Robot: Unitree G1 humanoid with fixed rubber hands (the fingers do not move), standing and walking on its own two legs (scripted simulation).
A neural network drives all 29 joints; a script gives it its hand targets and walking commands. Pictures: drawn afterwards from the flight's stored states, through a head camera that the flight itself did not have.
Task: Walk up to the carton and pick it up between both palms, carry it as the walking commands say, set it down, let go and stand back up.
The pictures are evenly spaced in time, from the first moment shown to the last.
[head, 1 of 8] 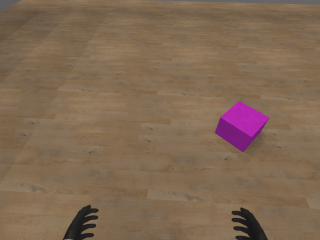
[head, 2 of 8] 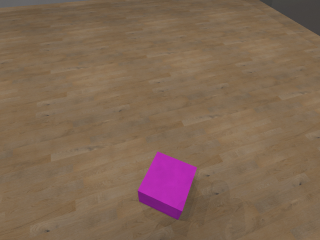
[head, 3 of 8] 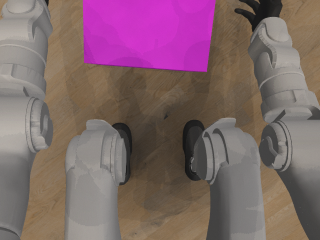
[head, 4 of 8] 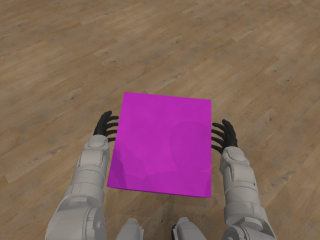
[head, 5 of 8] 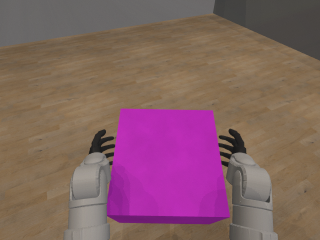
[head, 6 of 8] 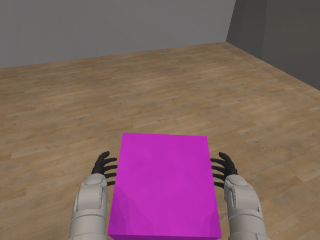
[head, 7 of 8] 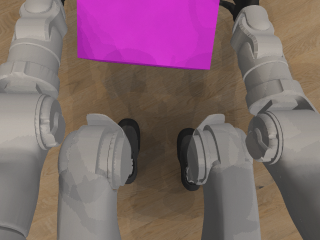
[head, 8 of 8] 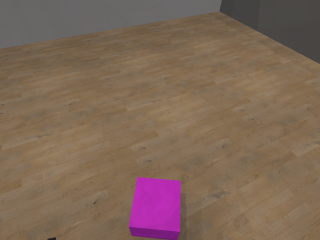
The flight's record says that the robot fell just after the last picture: no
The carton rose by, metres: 0.71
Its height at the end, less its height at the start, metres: +0.00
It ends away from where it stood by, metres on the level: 0.56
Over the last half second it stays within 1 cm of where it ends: yes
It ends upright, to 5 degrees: yes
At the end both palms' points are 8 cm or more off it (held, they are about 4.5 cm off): yes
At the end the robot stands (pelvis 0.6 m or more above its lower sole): yes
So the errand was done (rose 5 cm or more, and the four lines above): yes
